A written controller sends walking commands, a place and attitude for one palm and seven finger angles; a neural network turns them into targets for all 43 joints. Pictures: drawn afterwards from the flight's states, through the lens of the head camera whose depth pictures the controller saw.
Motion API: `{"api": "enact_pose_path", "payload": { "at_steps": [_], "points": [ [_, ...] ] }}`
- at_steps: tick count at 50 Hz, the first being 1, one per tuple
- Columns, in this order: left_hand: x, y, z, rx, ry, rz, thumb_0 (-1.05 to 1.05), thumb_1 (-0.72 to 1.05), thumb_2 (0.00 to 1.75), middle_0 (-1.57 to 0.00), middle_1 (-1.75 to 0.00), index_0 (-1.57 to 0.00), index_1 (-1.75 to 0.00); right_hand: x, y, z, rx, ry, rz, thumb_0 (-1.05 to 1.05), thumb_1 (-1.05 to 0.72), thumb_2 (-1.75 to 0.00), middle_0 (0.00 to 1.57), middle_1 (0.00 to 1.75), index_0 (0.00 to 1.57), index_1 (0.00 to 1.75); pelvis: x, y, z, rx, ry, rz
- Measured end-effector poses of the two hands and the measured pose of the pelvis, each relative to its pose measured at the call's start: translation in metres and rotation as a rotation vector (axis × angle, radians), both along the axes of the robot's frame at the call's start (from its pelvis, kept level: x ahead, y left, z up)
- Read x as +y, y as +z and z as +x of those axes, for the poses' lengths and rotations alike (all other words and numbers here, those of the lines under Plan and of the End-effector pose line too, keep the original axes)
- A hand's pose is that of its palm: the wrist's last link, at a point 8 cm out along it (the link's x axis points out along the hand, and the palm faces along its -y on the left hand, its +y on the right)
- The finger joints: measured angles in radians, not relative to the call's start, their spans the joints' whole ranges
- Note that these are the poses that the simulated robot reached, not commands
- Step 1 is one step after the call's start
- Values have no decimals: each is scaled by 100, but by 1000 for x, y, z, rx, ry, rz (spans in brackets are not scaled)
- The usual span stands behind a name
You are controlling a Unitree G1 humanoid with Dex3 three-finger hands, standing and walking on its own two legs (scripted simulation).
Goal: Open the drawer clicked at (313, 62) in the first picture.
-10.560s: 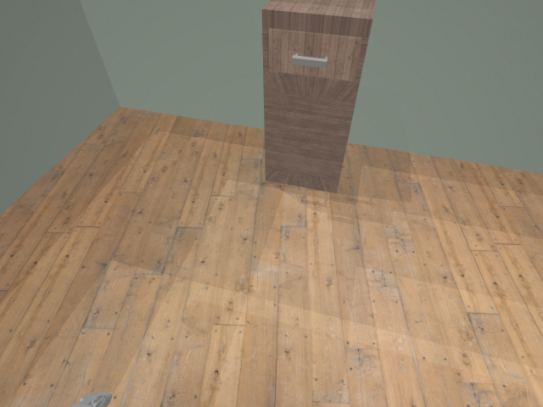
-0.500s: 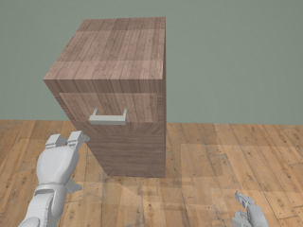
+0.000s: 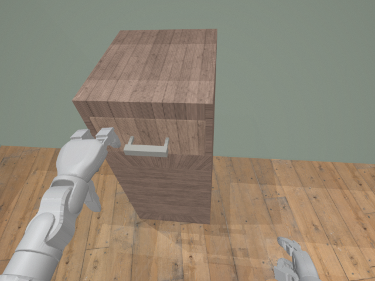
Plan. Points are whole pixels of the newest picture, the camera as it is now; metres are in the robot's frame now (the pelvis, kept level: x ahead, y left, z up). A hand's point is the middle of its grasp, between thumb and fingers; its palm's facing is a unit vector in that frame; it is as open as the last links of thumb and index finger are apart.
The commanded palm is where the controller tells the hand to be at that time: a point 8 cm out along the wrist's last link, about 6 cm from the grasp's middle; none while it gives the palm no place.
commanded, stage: raise the hand with hooked fingers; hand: left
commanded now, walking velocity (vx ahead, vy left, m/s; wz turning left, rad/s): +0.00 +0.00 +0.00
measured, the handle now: (147, 145) +0.49 +0.20 -0.06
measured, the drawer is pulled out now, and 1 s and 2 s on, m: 0.00 0.00 0.00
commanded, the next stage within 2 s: move the hooked fingers above the handle in 0.28 s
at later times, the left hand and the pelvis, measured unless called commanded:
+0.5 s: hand (100, 174) +0.30 +0.23 +0.07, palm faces +0.01 -0.10 -1.00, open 13.8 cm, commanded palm +0.29 +0.24 +0.12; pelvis +0.00 +0.00 +0.00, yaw +0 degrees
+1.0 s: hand (118, 163) +0.35 +0.22 +0.04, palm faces -0.03 -0.07 -1.00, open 13.8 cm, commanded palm +0.34 +0.22 +0.10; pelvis +0.00 -0.01 -0.01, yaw +0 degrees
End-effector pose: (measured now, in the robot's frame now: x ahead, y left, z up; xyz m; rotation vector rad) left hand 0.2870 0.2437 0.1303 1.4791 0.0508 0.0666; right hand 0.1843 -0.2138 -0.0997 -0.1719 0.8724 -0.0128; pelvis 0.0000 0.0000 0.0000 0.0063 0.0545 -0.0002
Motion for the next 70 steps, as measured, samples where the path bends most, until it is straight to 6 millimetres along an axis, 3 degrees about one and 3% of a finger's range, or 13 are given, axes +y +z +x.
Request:
{"api": "enact_pose_path", "payload": {
  "at_steps": [12,22,29,37,55,70],
  "points": [
    [-3,-10,-9,-14,-47,-4,0,-49,30,-32,-120,-32,-120,-20,-9,-26,78,-44,-39,1,-91,-90,20,29,20,30,1,0,-2,17,-3,0],
    [-5,-7,-7,-17,-19,-3,0,-49,30,-32,-120,-32,-120,-18,-5,-18,34,-54,-14,1,-91,-90,20,29,20,30,-1,0,-2,11,-7,1],
    [-10,-16,-1,12,-29,-3,0,-49,30,-32,-120,-32,-120,-16,-2,-12,11,-37,-15,1,-91,-90,20,29,20,30,-5,-1,-4,15,0,3],
    [-20,-24,18,9,-49,7,0,-49,30,-32,-120,-32,-120,-23,-7,-19,35,-52,-25,1,-91,-90,20,29,20,30,-8,-4,-5,35,2,3],
    [-26,-46,59,52,-55,22,0,-49,30,-32,-120,-32,-120,-53,-26,-69,181,-159,-71,1,-91,-90,20,29,20,30,-11,-9,1,94,-7,4],
    [-36,-60,96,63,-64,34,0,-49,30,-31,-120,-32,-120,-55,-33,-89,237,-210,-69,1,-91,-90,20,29,20,30,-9,-13,4,143,-14,2]
  ]
}}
